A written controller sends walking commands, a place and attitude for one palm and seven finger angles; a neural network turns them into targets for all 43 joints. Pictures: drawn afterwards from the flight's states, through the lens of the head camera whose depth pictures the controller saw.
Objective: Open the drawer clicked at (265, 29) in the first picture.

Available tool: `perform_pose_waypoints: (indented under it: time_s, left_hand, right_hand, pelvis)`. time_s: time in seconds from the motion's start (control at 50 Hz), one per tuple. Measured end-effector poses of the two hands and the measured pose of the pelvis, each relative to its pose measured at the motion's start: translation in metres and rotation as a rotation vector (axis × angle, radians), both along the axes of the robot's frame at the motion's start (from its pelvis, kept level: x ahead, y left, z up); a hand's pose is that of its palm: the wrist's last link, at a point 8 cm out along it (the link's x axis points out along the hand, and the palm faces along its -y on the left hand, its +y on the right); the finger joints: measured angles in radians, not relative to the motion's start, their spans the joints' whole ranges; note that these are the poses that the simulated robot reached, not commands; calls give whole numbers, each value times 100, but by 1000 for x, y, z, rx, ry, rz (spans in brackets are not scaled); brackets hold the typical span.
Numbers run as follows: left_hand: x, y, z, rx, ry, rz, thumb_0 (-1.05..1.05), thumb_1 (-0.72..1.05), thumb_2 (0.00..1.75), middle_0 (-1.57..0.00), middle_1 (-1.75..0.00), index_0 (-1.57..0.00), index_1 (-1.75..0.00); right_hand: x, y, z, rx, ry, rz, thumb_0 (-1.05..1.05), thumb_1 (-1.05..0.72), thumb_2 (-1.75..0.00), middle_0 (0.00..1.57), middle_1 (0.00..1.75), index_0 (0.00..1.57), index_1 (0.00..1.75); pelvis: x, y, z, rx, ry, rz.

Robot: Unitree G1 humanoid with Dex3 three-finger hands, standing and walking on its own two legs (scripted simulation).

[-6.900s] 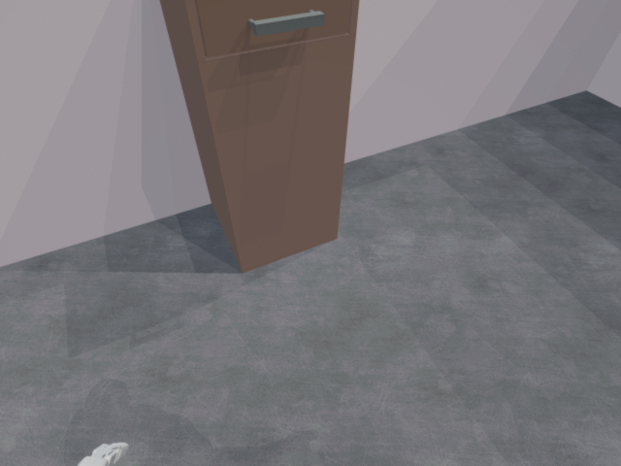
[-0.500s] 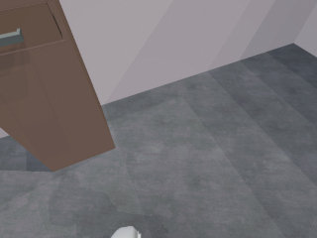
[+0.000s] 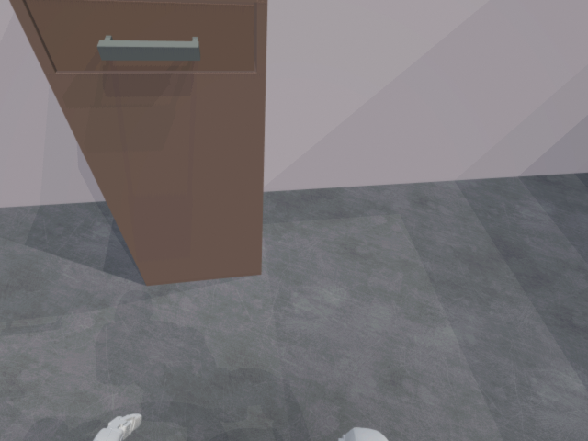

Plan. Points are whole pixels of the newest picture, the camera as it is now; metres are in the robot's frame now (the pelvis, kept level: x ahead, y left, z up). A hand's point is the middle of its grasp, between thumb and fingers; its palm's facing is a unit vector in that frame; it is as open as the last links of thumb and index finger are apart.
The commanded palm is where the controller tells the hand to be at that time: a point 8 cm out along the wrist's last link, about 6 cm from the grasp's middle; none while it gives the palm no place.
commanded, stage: turn to face it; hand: left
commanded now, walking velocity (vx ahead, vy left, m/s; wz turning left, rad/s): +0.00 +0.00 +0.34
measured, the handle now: (152, 45) +0.74 +0.31 +0.15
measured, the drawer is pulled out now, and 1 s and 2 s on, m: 0.00 0.00 0.00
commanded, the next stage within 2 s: take the last steps up to it in 0.32 s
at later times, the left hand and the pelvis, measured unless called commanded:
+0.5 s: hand out of the picture +0.01 +0.14 -0.15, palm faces +0.20 -0.94 -0.26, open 7.4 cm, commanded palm none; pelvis -0.02 -0.06 +0.00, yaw +11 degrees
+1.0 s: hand out of the picture -0.04 +0.21 -0.18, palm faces +0.26 -0.95 -0.15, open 7.4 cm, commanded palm none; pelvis +0.03 +0.04 +0.00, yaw +11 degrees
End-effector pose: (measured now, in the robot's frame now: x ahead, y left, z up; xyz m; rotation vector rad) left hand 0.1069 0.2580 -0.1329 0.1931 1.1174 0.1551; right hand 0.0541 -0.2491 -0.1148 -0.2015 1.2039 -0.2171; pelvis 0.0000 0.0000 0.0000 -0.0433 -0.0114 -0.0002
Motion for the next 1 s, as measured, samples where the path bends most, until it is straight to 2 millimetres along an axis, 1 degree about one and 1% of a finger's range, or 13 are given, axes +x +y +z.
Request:
perform_pose_waypoints:
  time_s: [0.08, 0.18, 0.26, 0.32, 0.46, 0.58, 0.68, 0.76, 0.8, 0.84, 0.88, 0.94, 1.0]
  left_hand:
    - [2, -7, 6, 7, -20, 13, 0, 91, 90, -20, -30, -20, -29]
    - [-2, -22, 12, 19, -31, 25, 0, 91, 90, -20, -30, -20, -29]
    - [-15, -40, 15, 32, -37, 45, 0, 91, 90, -20, -30, -20, -30]
    - [-33, -53, 12, 51, -36, 66, 0, 91, 90, -20, -30, -20, -30]
    - [-95, -74, 15, 36, 38, 162, 0, 90, 90, -21, -30, -20, -30]
    - [-150, -80, 8, -4, 99, 264, 0, 91, 90, -21, -30, -20, -30]
    - [-205, -79, -2, -59, 221, 338, 0, 91, 90, -21, -30, -20, -30]
    - [-247, -71, -17, -120, 347, 397, 0, 91, 90, -21, -30, -20, -30]
    - [-260, -64, -24, -144, 414, 401, 0, 91, 90, -20, -30, -20, -30]
    - [-260, -55, -24, -156, 461, 379, 0, 91, 90, -20, -30, -20, -29]
    - [-247, -44, -21, -159, 468, 353, 1, 91, 90, -20, -30, -20, -29]
    - [-209, -23, -20, -149, 407, 323, 1, 91, 90, -20, -30, -20, -29]
    - [-160, -4, -20, -126, 317, 299, 1, 91, 90, -20, -30, -20, -29]
  right_hand:
    - [-21, -1, -9, 21, 54, -7, 1, -90, -90, 20, 30, 21, 30]
    - [-44, -11, -20, 45, 122, -10, 1, -91, -90, 20, 30, 20, 30]
    - [-55, -26, -31, 67, 158, 0, 1, -91, -90, 20, 30, 20, 30]
    - [-55, -40, -43, 87, 162, 9, 1, -91, -90, 20, 30, 20, 30]
    - [-35, -58, -41, 85, 143, 78, 1, -91, -90, 20, 30, 20, 30]
    - [-12, -54, -35, 65, 142, 170, 1, -91, -90, 20, 30, 20, 30]
    - [23, -26, -25, 48, 101, 249, 1, -91, -90, 20, 30, 20, 30]
    - [56, 13, -21, 31, 25, 307, 1, -91, -90, 20, 30, 20, 30]
    - [66, 33, -19, 31, -16, 307, 1, -91, -90, 20, 30, 20, 30]
    - [67, 49, -15, 44, -43, 290, 1, -91, -90, 20, 30, 20, 30]
    - [62, 58, -11, 43, -49, 250, 0, -92, -90, 20, 30, 20, 30]
    - [48, 56, -9, 18, -7, 209, -1, -95, -90, 20, 30, 20, 30]
    - [26, 56, -12, 14, 88, 181, 0, -95, -90, 20, 30, 20, 30]
  pelvis:
    - [-2, -5, 0, 5, 3, 34]
    - [-7, -18, -1, 15, 10, 68]
    - [-12, -33, -5, 30, 16, 90]
    - [-16, -47, -11, 45, 15, 96]
    - [-24, -59, -4, 60, -15, 172]
    - [-24, -53, -1, 57, -12, 219]
    - [-19, -34, 0, 51, 6, 233]
    - [-13, -8, -8, 27, 11, 235]
    - [-9, 3, -11, 34, 4, 223]
    - [-1, 13, -9, 29, -5, 202]
    - [7, 21, -4, 21, -12, 199]
    - [19, 30, 0, 21, -19, 201]
    - [33, 35, 1, 27, -22, 200]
